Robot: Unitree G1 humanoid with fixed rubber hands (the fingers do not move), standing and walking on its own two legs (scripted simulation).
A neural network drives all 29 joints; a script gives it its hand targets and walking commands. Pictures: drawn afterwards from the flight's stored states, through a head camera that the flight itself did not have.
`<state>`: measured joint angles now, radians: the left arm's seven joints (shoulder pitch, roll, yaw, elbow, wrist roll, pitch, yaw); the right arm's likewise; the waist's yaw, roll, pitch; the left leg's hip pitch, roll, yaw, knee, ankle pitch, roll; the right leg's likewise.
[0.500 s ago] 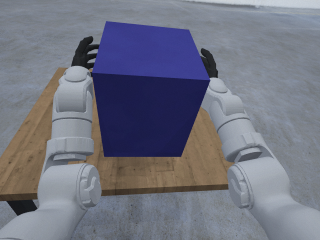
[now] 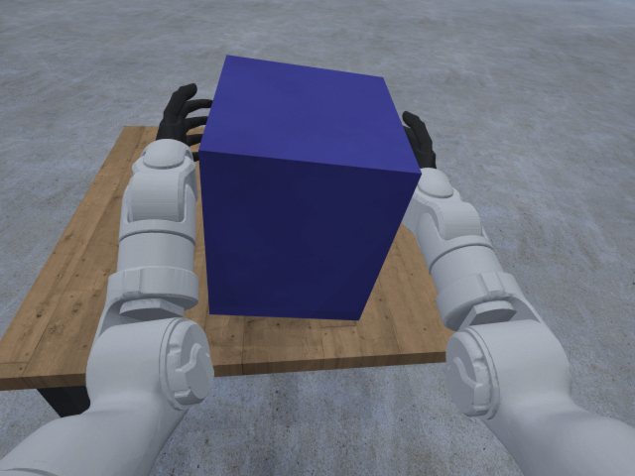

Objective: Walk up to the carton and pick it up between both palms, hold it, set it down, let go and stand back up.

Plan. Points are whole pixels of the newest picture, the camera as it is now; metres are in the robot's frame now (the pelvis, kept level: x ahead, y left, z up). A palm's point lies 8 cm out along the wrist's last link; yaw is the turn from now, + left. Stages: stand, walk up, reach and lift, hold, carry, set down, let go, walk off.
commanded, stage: set down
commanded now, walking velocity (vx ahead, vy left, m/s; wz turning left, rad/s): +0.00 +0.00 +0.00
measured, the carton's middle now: (296, 195) +0.41 +0.00 +0.18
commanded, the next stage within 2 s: none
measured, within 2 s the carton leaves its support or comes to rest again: rests again in 1.88 s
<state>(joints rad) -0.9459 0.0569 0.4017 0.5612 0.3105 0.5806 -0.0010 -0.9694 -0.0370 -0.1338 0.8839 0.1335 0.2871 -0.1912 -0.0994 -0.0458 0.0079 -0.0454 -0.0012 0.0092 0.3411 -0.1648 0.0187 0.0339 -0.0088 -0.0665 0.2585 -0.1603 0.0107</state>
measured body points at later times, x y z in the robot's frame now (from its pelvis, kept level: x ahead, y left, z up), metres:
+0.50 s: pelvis +0.01 +0.00 +0.00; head -0.03 +0.02 +0.45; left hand +0.44 +0.14 +0.20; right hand +0.41 -0.15 +0.19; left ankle +0.02 +0.10 -0.75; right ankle +0.00 -0.12 -0.75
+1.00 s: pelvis +0.01 +0.00 +0.00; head -0.01 +0.04 +0.45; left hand +0.45 +0.14 +0.15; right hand +0.42 -0.15 +0.15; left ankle +0.02 +0.10 -0.75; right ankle +0.00 -0.12 -0.75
